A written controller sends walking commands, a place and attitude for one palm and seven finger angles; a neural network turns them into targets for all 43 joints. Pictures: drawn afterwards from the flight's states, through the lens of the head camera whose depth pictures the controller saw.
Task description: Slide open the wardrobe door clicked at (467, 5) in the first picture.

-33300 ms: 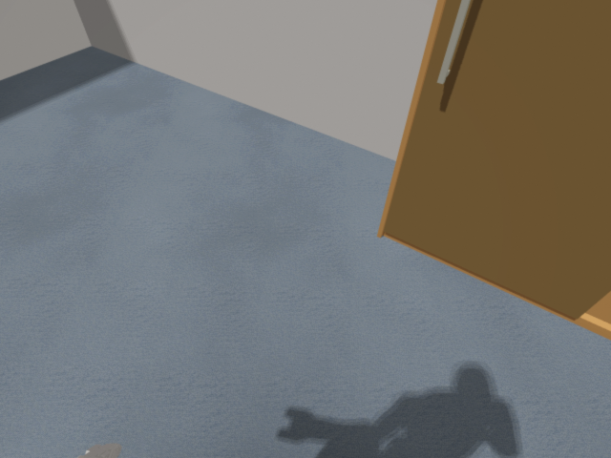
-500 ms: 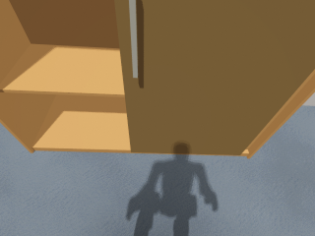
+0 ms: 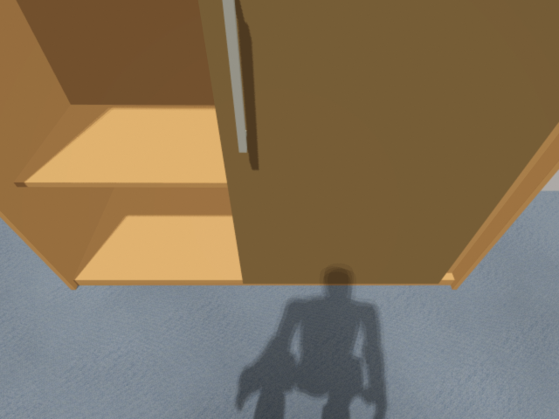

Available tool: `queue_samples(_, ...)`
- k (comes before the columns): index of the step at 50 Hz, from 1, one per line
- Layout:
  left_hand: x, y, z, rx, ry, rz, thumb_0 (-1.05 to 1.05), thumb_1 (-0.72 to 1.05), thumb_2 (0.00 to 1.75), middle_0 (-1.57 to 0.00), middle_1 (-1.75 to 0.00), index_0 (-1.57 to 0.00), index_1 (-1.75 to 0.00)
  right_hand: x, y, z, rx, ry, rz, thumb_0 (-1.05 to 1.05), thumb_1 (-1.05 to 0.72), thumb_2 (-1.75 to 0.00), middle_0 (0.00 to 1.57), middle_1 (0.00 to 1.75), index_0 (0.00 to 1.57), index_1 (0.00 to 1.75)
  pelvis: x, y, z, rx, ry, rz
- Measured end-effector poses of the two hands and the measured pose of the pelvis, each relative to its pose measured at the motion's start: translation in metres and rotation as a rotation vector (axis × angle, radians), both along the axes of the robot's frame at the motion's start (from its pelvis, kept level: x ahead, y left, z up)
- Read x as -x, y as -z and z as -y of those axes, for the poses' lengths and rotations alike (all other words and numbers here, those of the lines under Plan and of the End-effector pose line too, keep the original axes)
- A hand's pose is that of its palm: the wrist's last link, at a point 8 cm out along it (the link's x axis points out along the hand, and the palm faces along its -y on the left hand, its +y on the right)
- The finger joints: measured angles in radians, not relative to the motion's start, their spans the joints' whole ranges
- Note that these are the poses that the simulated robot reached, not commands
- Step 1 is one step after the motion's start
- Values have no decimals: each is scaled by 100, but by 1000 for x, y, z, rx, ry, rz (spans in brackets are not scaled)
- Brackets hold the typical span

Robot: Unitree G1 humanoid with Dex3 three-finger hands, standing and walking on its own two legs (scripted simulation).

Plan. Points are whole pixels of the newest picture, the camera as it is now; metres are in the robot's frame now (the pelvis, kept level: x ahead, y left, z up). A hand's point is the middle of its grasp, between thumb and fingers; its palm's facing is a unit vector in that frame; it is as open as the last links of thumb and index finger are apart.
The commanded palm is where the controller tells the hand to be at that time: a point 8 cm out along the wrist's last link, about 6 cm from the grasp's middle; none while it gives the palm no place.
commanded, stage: let the arm hang, fingers relaxed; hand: left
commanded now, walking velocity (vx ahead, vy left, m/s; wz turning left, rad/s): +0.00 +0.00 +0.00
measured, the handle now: (237, 76) +0.67 +0.11 +0.15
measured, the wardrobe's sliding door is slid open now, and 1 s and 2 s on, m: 0.68 0.68 0.68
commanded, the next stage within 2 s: look to check the result in 0.26 s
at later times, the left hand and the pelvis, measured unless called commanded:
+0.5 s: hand out of the picture +0.01 +0.17 -0.18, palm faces +0.00 -0.98 -0.18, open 7.3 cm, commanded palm none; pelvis +0.01 +0.00 +0.00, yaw +0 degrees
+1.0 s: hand out of the picture +0.03 +0.17 -0.17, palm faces -0.01 -0.98 -0.19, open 7.3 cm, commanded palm none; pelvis +0.02 +0.00 +0.00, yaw -1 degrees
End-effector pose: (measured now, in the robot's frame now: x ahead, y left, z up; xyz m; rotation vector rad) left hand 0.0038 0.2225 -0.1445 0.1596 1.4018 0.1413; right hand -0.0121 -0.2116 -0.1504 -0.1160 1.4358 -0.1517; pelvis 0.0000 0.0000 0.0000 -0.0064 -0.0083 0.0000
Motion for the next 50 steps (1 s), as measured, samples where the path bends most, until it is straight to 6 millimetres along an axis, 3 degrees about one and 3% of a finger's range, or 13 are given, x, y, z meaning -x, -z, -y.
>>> queue_samples(9,-22,1,1,5,19,41,1,93,89,-20,-30,-20,-30,-11,-5,9,26,6,30,0,-91,-89,20,30,20,30,-5,-1,1,-1,7,3)
queue_samples(29,-4,1,4,14,-7,-39,0,91,89,-20,-30,-20,-30,-32,-7,13,37,-17,30,0,-91,-89,20,30,20,30,-16,-3,1,-3,5,3)
queue_samples(50,-21,-1,5,9,7,-14,0,91,89,-20,-30,-20,-30,-37,-7,15,35,-11,32,0,-91,-89,20,30,20,30,-23,-3,3,-6,11,6)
